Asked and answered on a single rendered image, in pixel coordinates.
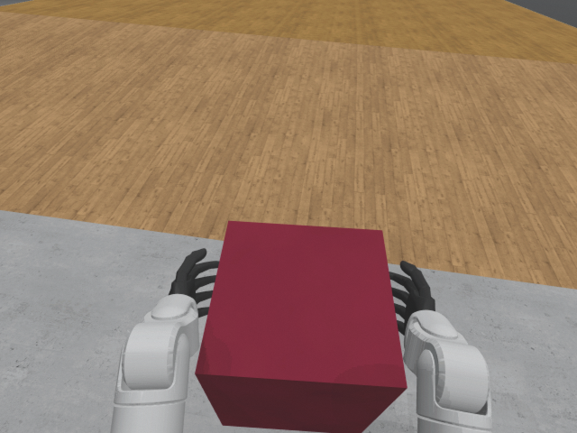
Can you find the robot left hand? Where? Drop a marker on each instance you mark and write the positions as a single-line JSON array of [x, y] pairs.
[[185, 282]]

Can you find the carton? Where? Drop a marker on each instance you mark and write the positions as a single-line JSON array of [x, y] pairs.
[[301, 332]]

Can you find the right robot forearm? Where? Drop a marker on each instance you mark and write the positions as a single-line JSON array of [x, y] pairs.
[[453, 380]]

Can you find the left robot forearm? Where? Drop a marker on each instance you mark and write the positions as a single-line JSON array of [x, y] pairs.
[[152, 379]]

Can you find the robot right hand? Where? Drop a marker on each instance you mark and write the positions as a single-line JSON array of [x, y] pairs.
[[418, 298]]

